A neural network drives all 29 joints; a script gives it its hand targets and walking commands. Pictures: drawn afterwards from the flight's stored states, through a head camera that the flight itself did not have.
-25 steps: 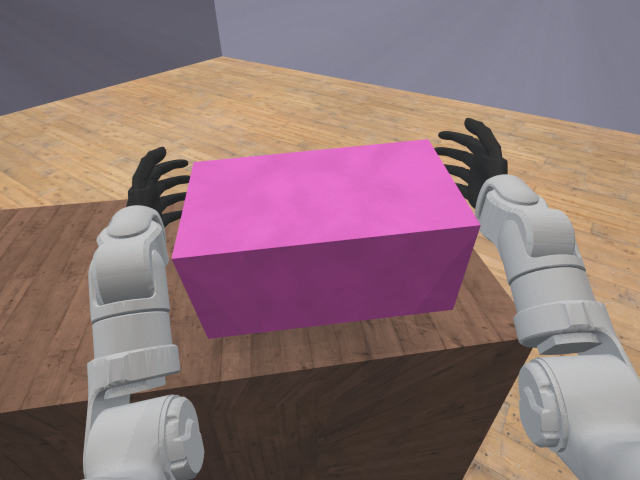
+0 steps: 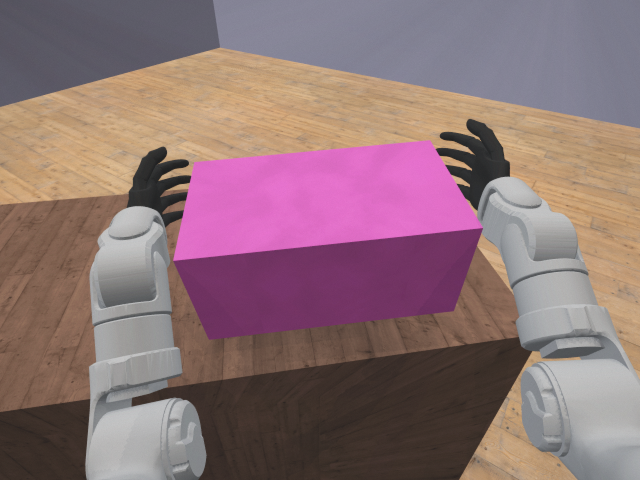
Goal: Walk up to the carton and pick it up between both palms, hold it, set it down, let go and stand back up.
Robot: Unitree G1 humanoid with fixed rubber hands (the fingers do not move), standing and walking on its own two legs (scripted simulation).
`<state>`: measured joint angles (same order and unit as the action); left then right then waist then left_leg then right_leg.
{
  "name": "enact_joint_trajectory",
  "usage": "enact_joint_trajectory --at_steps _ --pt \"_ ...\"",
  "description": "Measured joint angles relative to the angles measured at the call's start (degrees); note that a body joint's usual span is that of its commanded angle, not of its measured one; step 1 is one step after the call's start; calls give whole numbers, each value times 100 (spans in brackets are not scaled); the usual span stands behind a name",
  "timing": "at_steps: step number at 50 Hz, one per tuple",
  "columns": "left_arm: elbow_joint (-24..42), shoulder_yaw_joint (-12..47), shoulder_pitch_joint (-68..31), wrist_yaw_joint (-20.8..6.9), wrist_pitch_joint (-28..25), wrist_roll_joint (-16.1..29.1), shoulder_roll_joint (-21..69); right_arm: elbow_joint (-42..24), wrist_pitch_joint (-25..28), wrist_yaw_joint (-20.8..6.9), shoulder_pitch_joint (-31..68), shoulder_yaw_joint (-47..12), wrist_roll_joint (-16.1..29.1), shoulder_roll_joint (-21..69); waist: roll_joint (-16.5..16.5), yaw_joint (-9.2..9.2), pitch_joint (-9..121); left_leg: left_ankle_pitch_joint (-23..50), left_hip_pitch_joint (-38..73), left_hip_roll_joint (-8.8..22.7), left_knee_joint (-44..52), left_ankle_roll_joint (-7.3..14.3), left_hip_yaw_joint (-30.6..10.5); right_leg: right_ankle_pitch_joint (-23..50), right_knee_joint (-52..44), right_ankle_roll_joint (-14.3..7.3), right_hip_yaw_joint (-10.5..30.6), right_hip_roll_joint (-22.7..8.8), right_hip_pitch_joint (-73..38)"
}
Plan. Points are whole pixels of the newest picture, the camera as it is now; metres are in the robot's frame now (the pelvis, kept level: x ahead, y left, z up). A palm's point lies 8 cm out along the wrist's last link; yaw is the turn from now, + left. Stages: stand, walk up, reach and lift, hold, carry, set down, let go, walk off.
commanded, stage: hold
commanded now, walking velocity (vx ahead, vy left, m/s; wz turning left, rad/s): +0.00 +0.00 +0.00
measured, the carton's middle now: (323, 236) +0.36 +0.00 +0.17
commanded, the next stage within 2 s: none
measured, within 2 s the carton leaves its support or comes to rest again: neither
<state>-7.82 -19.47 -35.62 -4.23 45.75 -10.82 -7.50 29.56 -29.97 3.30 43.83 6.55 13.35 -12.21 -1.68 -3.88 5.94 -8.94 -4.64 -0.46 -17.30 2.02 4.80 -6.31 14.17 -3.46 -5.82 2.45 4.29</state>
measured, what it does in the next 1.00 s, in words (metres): stands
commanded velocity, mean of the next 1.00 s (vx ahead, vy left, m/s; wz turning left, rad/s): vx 0.00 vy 0.00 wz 0.00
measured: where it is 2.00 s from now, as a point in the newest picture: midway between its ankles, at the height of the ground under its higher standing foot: outside the picture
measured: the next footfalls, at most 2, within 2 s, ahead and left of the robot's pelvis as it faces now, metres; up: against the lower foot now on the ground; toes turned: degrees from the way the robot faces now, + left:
none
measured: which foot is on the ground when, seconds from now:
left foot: down 0.00-1.00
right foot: down 0.00-1.00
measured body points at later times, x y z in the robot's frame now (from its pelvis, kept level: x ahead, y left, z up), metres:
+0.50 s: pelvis +0.00 +0.00 +0.00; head -0.07 +0.02 +0.44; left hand +0.36 +0.20 +0.22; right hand +0.38 -0.20 +0.24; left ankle +0.01 +0.09 -0.75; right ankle +0.02 -0.08 -0.75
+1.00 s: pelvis +0.00 +0.00 +0.00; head -0.08 +0.01 +0.44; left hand +0.36 +0.21 +0.22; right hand +0.37 -0.19 +0.24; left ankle +0.01 +0.09 -0.75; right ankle +0.02 -0.08 -0.75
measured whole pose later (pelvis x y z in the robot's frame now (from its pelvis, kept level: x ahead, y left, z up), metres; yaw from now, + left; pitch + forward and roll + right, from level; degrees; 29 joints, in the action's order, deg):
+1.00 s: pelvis +0.00 +0.00 +0.00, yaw +0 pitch -5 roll +0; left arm -8.8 -19.9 -35.5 -4.5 45.9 -10.9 -7.5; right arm 29.3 -30.5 3.8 43.8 6.9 13.2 -11.6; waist -1.6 -3.9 6.2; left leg -8.7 -4.2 -0.5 -17.4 1.9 4.4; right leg -6.4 14.5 -3.7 -6.1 2.5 3.8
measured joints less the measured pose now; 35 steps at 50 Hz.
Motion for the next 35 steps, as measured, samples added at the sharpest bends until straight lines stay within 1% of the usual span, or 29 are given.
enact_joint_trajectory --at_steps 10,15,21,28,35 --pt "200 38 147 24 66 -14 36 -78 7 -2 -97 0 82 14 -8 -36 8 -31 70 -3 6 -5 -11 -8 -51 10 -3 2 -93" --pt "144 61 130 32 75 -43 61 -54 4 -29 -119 4 50 -10 14 -32 -4 -42 92 -8 5 4 -3 -27 -25 16 7 -4 -101" --pt "332 82 239 61 95 -14 84 -215 12 -17 -206 -52 100 -32 43 -33 -19 -36 119 4 22 -2 12 -1 -69 11 25 11 -135" --pt "73 3 63 44 62 -3 67 -56 -14 -5 -65 6 43 -15 10 25 6 -13 49 7 14 -3 10 -10 -9 -8 22 11 -41" --pt "160 44 107 36 57 11 7 -134 -21 11 -55 -5 33 11 4 0 16 12 47 2 27 -24 -44 1 -38 -17 -29 9 -64"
